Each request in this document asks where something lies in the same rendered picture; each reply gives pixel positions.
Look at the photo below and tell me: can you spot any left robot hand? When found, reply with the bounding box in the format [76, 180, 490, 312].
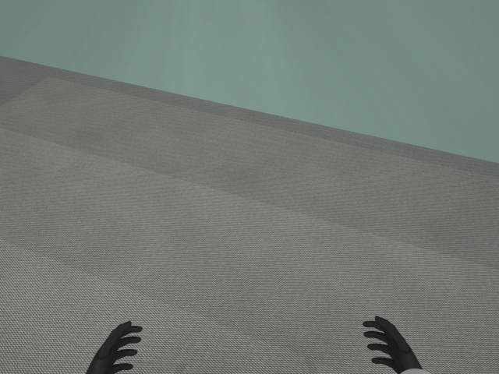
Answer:
[86, 321, 143, 374]

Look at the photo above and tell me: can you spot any right robot hand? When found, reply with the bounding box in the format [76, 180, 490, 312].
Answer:
[363, 316, 422, 374]

